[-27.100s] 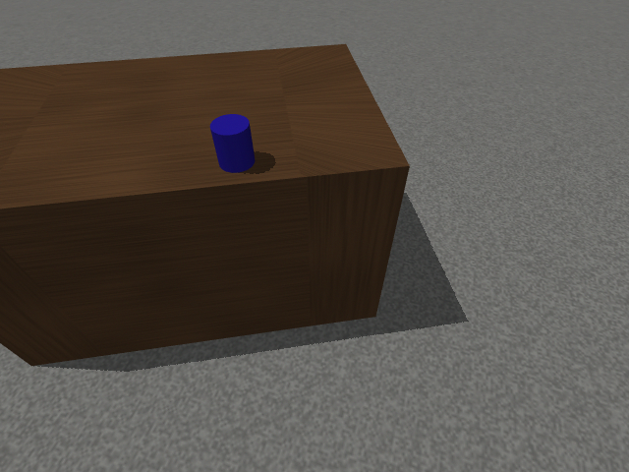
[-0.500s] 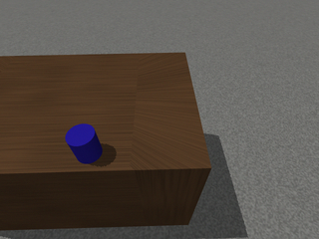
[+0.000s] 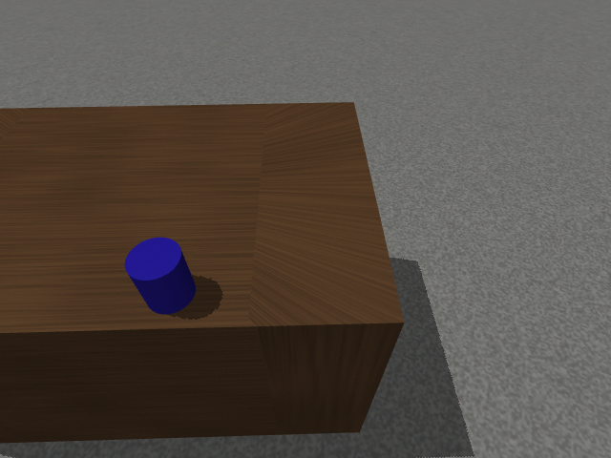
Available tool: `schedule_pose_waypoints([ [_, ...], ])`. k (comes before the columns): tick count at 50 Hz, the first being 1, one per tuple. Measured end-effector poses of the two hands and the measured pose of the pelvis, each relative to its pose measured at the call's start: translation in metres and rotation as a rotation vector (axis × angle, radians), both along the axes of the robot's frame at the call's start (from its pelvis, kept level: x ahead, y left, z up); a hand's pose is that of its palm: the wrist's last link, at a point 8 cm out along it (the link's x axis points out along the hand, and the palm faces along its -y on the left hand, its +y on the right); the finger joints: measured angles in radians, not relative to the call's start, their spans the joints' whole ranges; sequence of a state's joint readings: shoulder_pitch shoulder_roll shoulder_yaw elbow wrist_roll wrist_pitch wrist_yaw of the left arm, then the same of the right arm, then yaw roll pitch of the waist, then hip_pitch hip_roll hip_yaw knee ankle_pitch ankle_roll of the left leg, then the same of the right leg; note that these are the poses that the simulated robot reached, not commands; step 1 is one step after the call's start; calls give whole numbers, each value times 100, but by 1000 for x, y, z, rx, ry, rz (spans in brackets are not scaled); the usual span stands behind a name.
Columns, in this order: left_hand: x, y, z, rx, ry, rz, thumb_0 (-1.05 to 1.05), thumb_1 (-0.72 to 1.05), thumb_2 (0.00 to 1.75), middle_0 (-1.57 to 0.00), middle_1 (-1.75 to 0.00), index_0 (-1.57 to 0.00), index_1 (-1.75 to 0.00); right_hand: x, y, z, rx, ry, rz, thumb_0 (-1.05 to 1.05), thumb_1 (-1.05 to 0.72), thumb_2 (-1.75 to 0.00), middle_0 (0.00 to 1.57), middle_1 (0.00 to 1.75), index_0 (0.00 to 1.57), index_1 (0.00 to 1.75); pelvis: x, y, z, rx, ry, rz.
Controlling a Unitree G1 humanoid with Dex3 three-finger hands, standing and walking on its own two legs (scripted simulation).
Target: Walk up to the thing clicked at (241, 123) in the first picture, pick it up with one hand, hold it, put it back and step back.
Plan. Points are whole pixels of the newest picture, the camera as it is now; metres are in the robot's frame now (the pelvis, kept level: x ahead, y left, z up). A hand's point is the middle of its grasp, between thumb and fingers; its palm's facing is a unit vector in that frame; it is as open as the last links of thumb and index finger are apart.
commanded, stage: stand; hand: left
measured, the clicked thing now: (162, 276) +0.42 +0.25 -0.03
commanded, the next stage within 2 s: step back in 0.76 s
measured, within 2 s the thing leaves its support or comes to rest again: neither
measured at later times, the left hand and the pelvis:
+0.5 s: hand out of the picture +0.07 +0.26 -0.16, palm faces -0.03 -0.94 -0.35, open 7.4 cm; pelvis +0.00 +0.00 +0.00, yaw +0 degrees
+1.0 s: hand out of the picture +0.04 +0.27 -0.17, palm faces +0.01 -0.91 -0.42, open 7.4 cm; pelvis -0.05 -0.02 -0.02, yaw +1 degrees
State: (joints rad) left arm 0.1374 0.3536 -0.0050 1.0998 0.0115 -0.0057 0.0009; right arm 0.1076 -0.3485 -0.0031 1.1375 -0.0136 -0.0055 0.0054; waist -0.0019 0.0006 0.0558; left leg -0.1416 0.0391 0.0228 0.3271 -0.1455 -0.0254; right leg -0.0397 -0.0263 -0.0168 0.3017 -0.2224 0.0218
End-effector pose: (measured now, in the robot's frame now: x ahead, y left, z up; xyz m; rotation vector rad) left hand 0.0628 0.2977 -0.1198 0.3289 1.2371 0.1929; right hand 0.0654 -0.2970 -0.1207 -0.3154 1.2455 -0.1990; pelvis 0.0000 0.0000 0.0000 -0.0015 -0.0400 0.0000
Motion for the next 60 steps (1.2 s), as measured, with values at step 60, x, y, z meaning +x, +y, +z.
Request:
schedule_pose_waypoints([
  [60,-73,-3,2,86,-20,49,0,90,89,-21,-30,-21,-30,-28,-35,-24,-38,-22,76,1,-90,-90,21,30,20,30,-82,-18,-21,14,22,50],
])
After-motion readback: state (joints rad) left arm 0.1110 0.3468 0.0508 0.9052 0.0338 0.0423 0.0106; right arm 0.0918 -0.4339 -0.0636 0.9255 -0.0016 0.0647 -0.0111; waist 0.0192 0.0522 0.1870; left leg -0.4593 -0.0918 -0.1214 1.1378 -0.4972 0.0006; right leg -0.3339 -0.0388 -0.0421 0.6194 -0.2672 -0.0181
